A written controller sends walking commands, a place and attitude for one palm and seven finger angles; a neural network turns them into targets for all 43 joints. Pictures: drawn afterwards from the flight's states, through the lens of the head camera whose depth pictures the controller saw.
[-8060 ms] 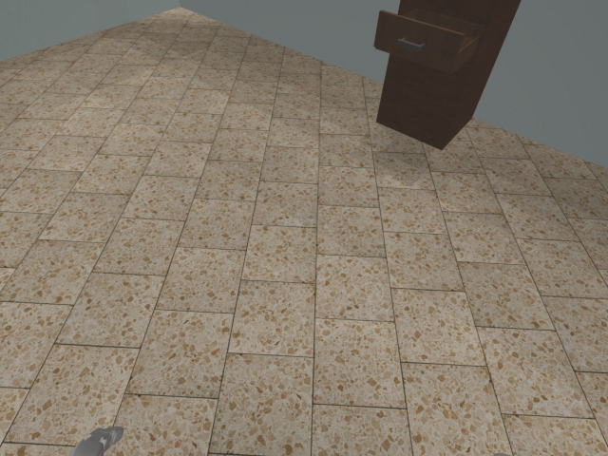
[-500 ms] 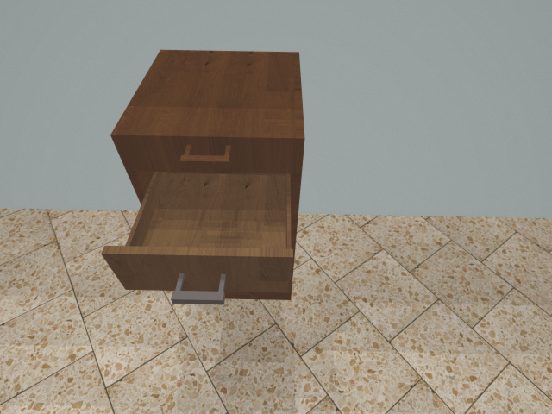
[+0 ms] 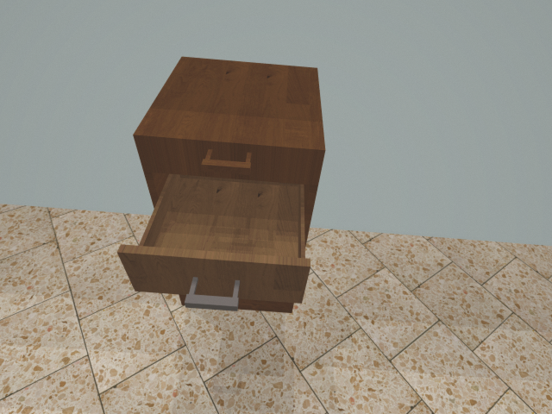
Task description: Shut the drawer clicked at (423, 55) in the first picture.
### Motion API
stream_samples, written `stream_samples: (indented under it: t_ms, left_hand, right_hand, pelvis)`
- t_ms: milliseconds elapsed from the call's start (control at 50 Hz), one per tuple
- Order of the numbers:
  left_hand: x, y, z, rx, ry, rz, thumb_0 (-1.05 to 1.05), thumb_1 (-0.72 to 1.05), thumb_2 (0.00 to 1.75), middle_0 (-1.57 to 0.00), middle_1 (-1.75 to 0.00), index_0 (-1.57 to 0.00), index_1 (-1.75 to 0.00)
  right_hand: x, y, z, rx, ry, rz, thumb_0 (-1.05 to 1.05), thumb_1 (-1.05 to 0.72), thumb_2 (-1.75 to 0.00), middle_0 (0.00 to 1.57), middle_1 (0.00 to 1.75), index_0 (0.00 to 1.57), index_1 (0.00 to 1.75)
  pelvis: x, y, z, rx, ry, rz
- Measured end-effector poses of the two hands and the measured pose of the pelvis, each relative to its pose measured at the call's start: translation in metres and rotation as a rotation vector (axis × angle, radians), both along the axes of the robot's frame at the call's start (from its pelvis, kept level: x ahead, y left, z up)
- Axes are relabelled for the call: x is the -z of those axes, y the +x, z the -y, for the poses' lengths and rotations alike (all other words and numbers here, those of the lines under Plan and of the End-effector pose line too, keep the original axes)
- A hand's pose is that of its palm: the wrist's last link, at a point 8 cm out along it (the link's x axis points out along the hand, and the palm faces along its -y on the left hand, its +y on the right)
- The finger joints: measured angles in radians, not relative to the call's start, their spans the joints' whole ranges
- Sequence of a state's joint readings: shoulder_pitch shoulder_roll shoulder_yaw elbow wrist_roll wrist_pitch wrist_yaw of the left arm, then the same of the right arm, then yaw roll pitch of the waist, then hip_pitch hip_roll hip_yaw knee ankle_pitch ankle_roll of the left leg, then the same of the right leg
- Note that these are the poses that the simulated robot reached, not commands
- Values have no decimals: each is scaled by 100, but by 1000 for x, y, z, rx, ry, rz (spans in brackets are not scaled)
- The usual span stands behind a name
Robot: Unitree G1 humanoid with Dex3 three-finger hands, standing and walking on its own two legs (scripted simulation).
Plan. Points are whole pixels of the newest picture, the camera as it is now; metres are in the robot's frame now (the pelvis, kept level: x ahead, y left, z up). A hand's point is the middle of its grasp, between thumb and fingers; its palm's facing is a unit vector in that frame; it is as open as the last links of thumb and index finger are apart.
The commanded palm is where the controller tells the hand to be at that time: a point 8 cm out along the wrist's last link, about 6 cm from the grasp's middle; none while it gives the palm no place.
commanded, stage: look again from close up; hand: left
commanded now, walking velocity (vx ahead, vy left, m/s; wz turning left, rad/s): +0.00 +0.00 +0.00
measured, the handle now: (213, 293) +0.39 +0.15 -0.16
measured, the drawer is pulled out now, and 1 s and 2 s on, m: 0.24 0.24 0.24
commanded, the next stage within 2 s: shuffle to correct the standing spot in 0.08 s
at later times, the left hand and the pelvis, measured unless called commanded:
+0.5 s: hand out of the picture -0.07 +0.18 -0.17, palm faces -0.01 -0.98 -0.17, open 7.3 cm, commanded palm none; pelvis +0.00 +0.01 +0.00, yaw -1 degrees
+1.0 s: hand out of the picture +0.02 +0.11 -0.18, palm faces +0.01 -0.99 -0.13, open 7.3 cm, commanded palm none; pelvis +0.04 -0.03 +0.01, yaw -1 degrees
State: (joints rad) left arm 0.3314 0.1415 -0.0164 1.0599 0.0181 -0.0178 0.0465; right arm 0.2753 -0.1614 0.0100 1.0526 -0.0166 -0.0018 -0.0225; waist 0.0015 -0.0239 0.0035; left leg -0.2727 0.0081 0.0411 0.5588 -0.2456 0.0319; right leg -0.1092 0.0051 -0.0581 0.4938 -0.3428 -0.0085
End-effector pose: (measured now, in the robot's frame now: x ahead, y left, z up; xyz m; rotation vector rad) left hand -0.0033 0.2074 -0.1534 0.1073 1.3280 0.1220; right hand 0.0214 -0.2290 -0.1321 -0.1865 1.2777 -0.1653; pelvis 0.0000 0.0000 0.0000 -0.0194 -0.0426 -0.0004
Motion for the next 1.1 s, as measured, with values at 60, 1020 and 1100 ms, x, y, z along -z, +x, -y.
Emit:
stream_samples:
  t_ms: [60,1020,1100]
  left_hand:
    - [-1,-1,-11,0,7,4,0,92,90,-20,-30,-20,-30]
    - [-6,23,37,4,-12,-65,3,93,90,-20,-30,-20,-30]
    - [-9,24,14,11,42,-54,2,93,90,-20,-30,-20,-30]
  right_hand:
    - [-2,-1,-6,-7,-3,0,1,-93,-90,20,30,19,30]
    - [1,18,23,54,11,-68,2,-93,-90,20,30,20,30]
    - [4,18,20,41,15,-61,1,-93,-90,20,30,20,30]
  pelvis:
    - [-1,-3,-6,-2,-1,-1]
    - [-5,35,29,21,23,-19]
    - [-3,23,24,29,35,-29]
